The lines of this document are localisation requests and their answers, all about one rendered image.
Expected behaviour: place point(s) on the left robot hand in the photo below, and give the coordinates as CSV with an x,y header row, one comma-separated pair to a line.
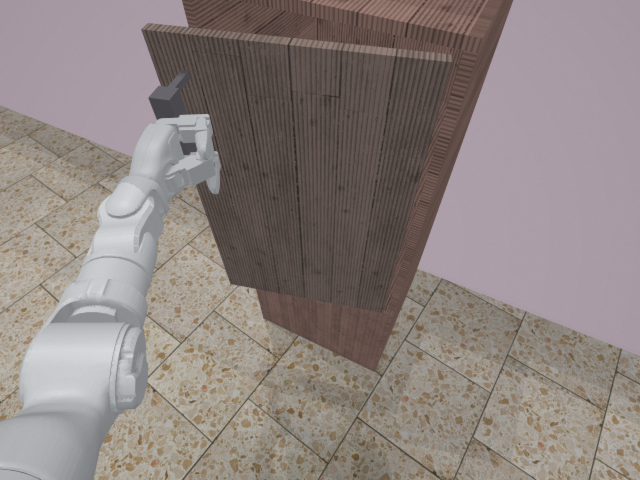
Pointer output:
x,y
158,154

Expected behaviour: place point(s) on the robot left forearm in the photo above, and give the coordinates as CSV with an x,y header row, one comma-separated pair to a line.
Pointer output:
x,y
118,268

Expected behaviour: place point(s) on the cupboard door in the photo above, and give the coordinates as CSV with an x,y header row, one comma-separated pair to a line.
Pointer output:
x,y
321,145

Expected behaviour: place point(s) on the handle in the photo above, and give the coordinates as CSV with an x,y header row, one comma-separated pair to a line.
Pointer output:
x,y
167,102

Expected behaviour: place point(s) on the left robot upper arm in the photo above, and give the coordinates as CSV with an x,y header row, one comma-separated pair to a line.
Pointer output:
x,y
79,378

